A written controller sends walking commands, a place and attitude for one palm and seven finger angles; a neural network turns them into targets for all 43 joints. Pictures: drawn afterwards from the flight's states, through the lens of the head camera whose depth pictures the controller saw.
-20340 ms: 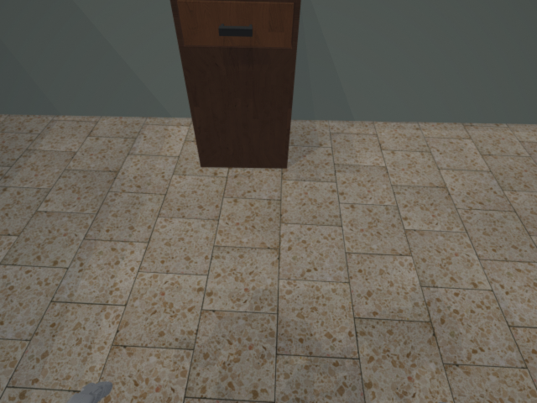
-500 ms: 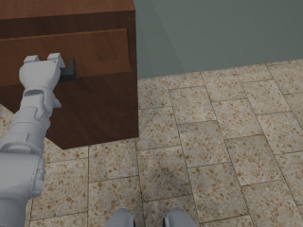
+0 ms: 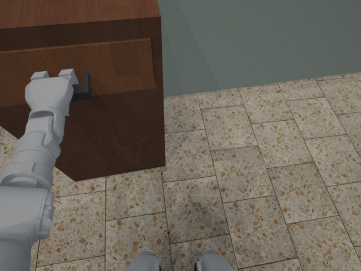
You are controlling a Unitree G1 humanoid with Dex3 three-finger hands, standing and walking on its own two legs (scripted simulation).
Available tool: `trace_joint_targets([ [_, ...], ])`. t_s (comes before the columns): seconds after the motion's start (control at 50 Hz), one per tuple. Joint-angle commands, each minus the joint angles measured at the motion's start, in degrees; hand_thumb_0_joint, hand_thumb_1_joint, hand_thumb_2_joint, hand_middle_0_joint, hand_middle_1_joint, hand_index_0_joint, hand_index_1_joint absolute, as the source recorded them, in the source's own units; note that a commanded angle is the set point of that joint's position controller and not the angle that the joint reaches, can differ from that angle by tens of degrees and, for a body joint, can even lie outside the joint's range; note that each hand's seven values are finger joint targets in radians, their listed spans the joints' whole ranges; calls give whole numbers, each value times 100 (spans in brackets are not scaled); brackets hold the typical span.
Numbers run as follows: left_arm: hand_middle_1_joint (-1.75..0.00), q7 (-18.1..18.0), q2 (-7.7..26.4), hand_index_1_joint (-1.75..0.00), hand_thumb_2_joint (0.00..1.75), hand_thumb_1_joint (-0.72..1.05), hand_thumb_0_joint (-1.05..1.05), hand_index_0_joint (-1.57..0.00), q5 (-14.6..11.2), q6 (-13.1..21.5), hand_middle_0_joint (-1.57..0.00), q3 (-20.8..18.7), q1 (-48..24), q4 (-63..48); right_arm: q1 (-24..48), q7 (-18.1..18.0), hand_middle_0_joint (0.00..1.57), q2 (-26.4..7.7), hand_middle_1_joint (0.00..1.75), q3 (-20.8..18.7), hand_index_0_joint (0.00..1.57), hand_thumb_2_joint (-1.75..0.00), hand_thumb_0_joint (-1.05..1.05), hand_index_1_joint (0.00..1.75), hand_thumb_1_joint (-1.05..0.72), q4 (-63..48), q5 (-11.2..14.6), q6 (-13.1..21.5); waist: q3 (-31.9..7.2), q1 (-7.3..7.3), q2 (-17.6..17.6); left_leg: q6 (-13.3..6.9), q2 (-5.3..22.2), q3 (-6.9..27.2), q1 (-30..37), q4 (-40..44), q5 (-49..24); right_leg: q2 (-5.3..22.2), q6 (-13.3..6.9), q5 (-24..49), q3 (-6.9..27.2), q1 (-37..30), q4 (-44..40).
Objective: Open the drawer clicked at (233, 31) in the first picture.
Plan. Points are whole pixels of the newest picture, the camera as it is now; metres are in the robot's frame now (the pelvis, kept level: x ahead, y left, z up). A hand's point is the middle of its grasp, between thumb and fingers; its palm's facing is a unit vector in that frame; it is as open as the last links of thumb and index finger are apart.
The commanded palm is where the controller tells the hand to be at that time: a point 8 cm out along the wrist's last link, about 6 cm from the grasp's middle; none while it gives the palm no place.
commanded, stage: pull the drawer open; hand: left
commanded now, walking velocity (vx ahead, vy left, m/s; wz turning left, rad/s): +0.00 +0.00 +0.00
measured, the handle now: (62, 86) +0.53 +0.26 +0.03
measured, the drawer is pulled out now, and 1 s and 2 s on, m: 0.00 0.04 0.26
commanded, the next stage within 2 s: none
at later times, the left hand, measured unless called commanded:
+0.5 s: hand (61, 117) +0.46 +0.26 +0.01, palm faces -0.06 -0.03 -1.00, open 5.9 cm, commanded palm +0.45 +0.25 +0.07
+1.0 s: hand (61, 122) +0.45 +0.25 +0.01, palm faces -0.06 -0.02 -1.00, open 6.0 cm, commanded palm +0.40 +0.25 +0.07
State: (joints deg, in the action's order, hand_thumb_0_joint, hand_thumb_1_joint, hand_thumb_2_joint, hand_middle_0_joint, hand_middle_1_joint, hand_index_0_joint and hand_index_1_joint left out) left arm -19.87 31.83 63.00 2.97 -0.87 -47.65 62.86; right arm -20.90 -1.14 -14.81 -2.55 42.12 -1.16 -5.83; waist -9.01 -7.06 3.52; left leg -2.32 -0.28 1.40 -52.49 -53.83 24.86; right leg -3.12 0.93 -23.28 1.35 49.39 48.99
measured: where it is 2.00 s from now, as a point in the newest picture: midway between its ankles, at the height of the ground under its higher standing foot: outside the picture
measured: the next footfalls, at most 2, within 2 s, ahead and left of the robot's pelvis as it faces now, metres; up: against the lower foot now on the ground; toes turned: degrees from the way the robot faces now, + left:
none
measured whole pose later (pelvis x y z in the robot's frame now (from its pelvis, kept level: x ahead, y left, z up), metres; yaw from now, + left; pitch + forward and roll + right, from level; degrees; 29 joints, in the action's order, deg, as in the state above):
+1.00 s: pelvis +0.01 -0.01 +0.01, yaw -1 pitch +20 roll -2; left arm -20.1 29.1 61.0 1.2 -2.1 -34.5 52.8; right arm -20.6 -1.4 -14.7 -3.5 41.1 -0.1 -6.4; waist -8.9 -5.2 3.3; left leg -1.9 0.5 -0.2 -45.5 -49.5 24.0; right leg -3.7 0.4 -22.3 3.1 43.7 45.8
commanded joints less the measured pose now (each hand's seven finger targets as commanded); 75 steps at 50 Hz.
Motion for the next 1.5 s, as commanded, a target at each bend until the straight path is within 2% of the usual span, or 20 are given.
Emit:
trace_joint_targets([
  [0.0, -135, -190, 1417, -135, 90, 90, 0, -40, -62, -148, -40, -310, -2258, -808, -973, -83, 20, -1023, 30, -363, 20, -90, 0, 30, -90, -201, -25, 86, -2535, -86, 320, 77, 73, 30, 2389, 468, -2881, -121, -267, 1941, -332, -758, -427],
  [0.12, -135, -92, 1058, -135, 90, 90, 0, -40, -158, -178, -40, -164, -1656, -884, -872, -52, 20, -961, 30, -365, 20, -90, 0, 30, -90, -286, 10, 72, -2457, 53, 317, 85, 92, -9, 2554, 591, -2964, -138, -281, 1981, -355, -940, -516],
  [0.18, -135, -39, 903, -135, 90, 90, 0, -40, -217, -108, -40, -175, -1166, -1226, -819, -32, 20, -918, 30, -394, 20, -90, 0, 30, -90, -384, 15, 63, -2728, 196, 334, 87, 117, -40, 2797, 602, -3409, -140, -274, 2246, -349, -1192, -525],
  [0.28, -135, -5, 678, -135, 90, 90, 0, -40, -281, -65, -40, -112, -578, -1570, -669, -32, 20, -885, 30, -414, 20, -90, 0, 30, -90, -461, 46, 53, -2377, 257, 191, 63, 135, -81, 2748, 701, -3560, -130, -266, 2429, -339, -1361, -601],
  [0.34, -135, -32, 930, -135, 90, 90, 0, -40, -307, -76, -40, -386, -104, -1841, -566, -27, 20, -915, 30, -414, 20, -90, 0, 30, -90, -515, 43, 21, -2476, 396, 124, 59, 121, -95, 2769, 715, -3890, -117, -280, 2736, -279, -1649, -596],
  [0.4, -135, -72, 596, -135, 90, 90, 0, -40, -316, -108, -40, -215, 319, -2211, -477, -3, 20, -856, 30, -446, 20, -90, 0, 30, -90, -585, 70, 35, -2334, 416, 123, 68, 155, -87, 2902, 752, -4231, -111, -263, 2865, -314, -1681, -626],
  [0.44, -135, -175, 1065, -135, 90, 90, 0, -40, -173, -110, -40, -305, -1292, -1854, -589, -86, 20, -949, 30, -419, 20, -90, 0, 30, -90, -325, 39, 4, -1855, -4, -32, 60, 142, -27, 2588, 677, -3653, -86, -242, 2608, -294, -1237, -608],
  [0.46, -135, -217, 1005, -135, 90, 90, 0, -40, -105, -108, -40, -177, -1610, -1758, -633, -85, 20, -940, 30, -419, 20, -90, 0, 30, -90, -320, 34, 31, -1763, -61, 103, 59, 113, -27, 2514, 709, -3352, -90, -242, 2392, -311, -1077, -618],
  [0.5, -135, -260, 1160, -135, 90, 90, 0, -40, -40, -159, -40, -365, -1337, -1558, -627, -81, 20, -955, 30, -421, 20, -90, 0, 30, -90, -314, 15, 44, -2027, 98, 137, 89, 101, -18, 2622, 674, -3529, -78, -279, 2402, -316, -1111, -532],
  [0.56, -135, -312, 1015, -135, 90, 90, 0, -40, 5, -158, -40, -246, -1714, -1599, -671, -72, 20, -904, 30, -449, 20, -90, 0, 30, -90, -286, -21, 51, -2500, 47, 435, 160, 112, 42, 3009, 529, -3978, -79, -270, 2478, -321, -948, -440],
  [0.6, -135, -321, 808, -135, 90, 90, 0, -40, -17, -186, -40, -97, -1753, -1416, -637, -61, 20, -878, 30, -440, 20, -90, 0, 30, -90, -294, -20, 46, -2394, 5, 370, 154, 86, 17, 2903, 509, -3754, -87, -266, 2369, -325, -891, -471],
  [0.66, -135, -332, 937, -135, 90, 90, 0, -40, -27, -149, -40, -182, -1961, -1436, -660, -71, 20, -884, 30, -441, 20, -90, 0, 30, -90, -317, -23, 77, -2669, 9, 276, 108, 60, 11, 2852, 462, -3513, -87, -258, 2378, -285, -1003, -428],
  [0.74, -135, -282, 883, -135, 90, 90, 0, -40, -34, -153, -40, -103, -1962, -1267, -608, -91, 20, -864, 30, -404, 20, -90, 0, 30, -90, -381, 14, 121, -2454, 15, 163, 59, 6, -30, 2508, 553, -2829, -89, -275, 2108, -280, -1073, -493],
  [0.84, -135, -167, 927, -135, 90, 90, 0, -40, -202, -80, -40, -326, -762, -1501, -465, -73, 20, -842, 30, -395, 20, -90, 0, 30, -90, -526, 31, 127, -2744, 357, 208, 36, 0, -144, 2585, 657, -3009, -103, -288, 2435, -220, -1625, -540],
  [0.9, -135, -96, 780, -135, 90, 90, 0, -40, -290, -35, -40, -251, -129, -1680, -350, -92, 20, -825, 30, -385, 20, -90, 0, 30, -90, -619, 78, 135, -2362, 423, -41, -7, -5, -235, 2321, 810, -2697, -98, -275, 2408, -209, -1855, -655],
  [0.96, -135, -104, 1076, -135, 90, 90, 0, -40, -341, -18, -40, -548, 538, -2011, -231, -109, 20, -850, 30, -372, 20, -90, 0, 30, -90, -687, 110, 120, -2343, 593, -92, -24, -24, -286, 2218, 922, -2736, -81, -285, 2639, -134, -2216, -689],
  [1.08, -135, -256, 523, -135, 90, 90, 0, -40, -416, -172, -40, -372, 1704, -2828, 37, -74, 20, -829, 30, -434, 20, -90, 0, 30, -90, -820, 178, 195, -1885, 615, -178, 0, 46, -263, 2535, 1083, -3108, -104, -282, 2636, -206, -2153, -826],
  [1.14, -135, -345, 656, -135, 90, 90, 0, -40, -440, -308, -40, -587, 2129, -3267, 189, -54, 20, -843, 30, -434, 20, -90, 0, 30, -90, -862, 177, 231, -1881, 718, -81, 32, 77, -221, 2689, 1147, -3397, -91, -304, 2693, -215, -2262, -829],
  [1.16, -135, -358, 396, -135, 90, 90, 0, -40, -425, -383, -40, -379, 2320, -3356, 225, -45, 20, -803, 30, -420, 20, -90, 0, 30, -90, -910, 184, 250, -1783, 692, -47, 40, 76, -218, 2764, 1156, -3465, -92, -287, 2679, -251, -2199, -836],
  [1.48, -135, -454, -584, -135, 90, 90, 0, -40, -444, -1117, -40, 251, 4243, -5457, 1141, 72, 20, -610, 30, -282, 20, -90, 0, 30, -90, -1372, 140, 396, -1559, 849, 13, 193, 154, 32, 3610, 1244, -4182, -21, -276, 2599, -392, -2225, -843],
])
